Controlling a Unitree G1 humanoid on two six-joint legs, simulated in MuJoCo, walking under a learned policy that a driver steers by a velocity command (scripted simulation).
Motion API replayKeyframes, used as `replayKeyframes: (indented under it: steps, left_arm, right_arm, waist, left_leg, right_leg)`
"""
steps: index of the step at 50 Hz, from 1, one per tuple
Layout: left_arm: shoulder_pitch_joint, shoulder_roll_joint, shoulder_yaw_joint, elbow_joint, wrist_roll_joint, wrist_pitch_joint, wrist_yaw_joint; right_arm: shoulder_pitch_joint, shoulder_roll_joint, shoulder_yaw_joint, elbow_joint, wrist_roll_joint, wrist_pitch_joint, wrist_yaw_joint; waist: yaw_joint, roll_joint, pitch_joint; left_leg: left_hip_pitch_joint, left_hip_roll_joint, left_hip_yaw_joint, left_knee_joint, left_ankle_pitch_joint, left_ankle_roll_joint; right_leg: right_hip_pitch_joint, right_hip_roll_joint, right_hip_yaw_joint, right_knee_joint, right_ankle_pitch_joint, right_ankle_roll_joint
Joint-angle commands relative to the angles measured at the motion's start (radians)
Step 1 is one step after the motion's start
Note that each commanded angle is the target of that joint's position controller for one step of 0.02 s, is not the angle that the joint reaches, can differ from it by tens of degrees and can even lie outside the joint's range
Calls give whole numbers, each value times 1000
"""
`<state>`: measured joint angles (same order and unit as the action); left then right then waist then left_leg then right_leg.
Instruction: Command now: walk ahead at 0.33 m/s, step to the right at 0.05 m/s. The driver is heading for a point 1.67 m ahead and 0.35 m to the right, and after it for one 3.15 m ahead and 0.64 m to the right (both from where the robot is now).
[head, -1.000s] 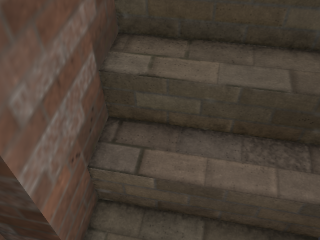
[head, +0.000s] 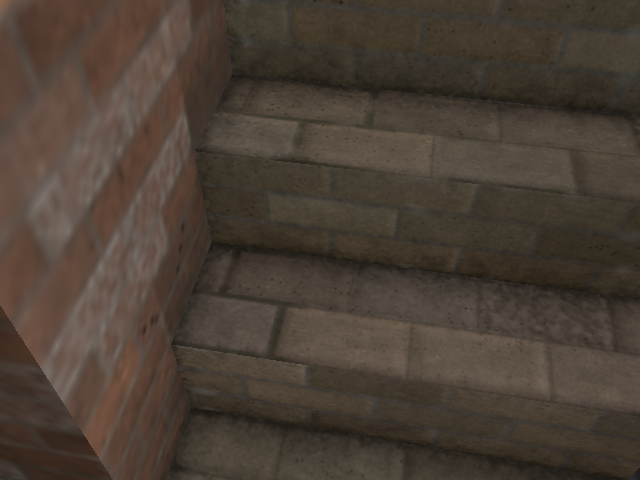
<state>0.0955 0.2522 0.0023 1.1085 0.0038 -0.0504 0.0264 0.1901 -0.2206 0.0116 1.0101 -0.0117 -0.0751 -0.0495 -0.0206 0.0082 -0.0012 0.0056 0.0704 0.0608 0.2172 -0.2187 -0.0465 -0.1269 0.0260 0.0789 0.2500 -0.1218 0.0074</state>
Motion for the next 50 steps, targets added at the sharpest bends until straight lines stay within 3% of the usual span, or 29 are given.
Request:
replayKeyframes:
  steps: [1,16,17,19,22,35,43,44,45,48,50]
  left_arm:
    - [-31,114,17,-36,-1,-11,3]
    - [-33,118,17,-32,0,-11,6]
    - [-98,101,11,-79,15,-18,2]
    - [-76,119,15,-67,10,-23,0]
    - [-38,124,17,-51,5,-26,2]
    - [-17,126,26,-31,2,-4,5]
    - [14,130,31,-17,1,10,8]
    - [24,132,31,-13,6,9,12]
    - [-34,218,63,-33,-11,16,7]
    - [-28,159,62,-50,-5,35,17]
    - [-9,148,63,-52,-2,42,20]
  right_arm:
    - [1,-108,-21,-40,2,-11,-3]
    - [-3,-108,-22,-44,2,-13,-2]
    - [0,-90,-15,-28,18,-11,-6]
    - [2,-94,-15,-29,9,-8,-10]
    - [33,-113,-21,-19,10,-8,-8]
    - [80,-116,-31,0,7,9,-7]
    - [115,-117,-35,8,3,15,-7]
    - [108,-134,-43,5,9,13,7]
    - [144,-190,-57,10,-22,11,26]
    - [148,-134,-50,20,-14,0,39]
    - [153,-130,-50,23,-11,-5,39]
  waist:
    - [0,20,-29]
    - [0,16,-33]
    - [10,37,-57]
    - [10,6,-35]
    - [12,-8,-37]
    - [10,4,-19]
    - [7,6,11]
    - [14,11,20]
    - [-41,-2,-30]
    - [-24,31,-18]
    - [-19,24,-19]
  left_leg:
    - [-39,88,-58,-35,168,31]
    - [-40,85,-57,-30,184,31]
    - [-60,61,-44,-50,108,30]
    - [-53,66,-42,-46,126,32]
    - [-35,71,-44,-23,204,36]
    - [-55,71,-56,27,232,45]
    - [-84,66,-68,28,146,56]
    - [-100,64,-71,36,140,53]
    - [-100,23,-31,48,95,29]
    - [-165,23,-35,57,83,28]
    - [-191,24,-36,62,80,32]
  right_leg:
    - [47,-114,72,3,278,-58]
    - [55,-117,66,4,291,-51]
    - [77,-126,74,-3,243,-43]
    - [62,-132,80,-1,283,-41]
    - [63,-135,73,23,343,-44]
    - [30,-131,63,64,303,-33]
    - [0,-122,60,68,231,-27]
    - [0,-114,58,74,234,-27]
    - [-32,-76,45,89,205,-55]
    - [-32,-77,43,102,193,-65]
    - [-26,-78,44,112,199,-67]
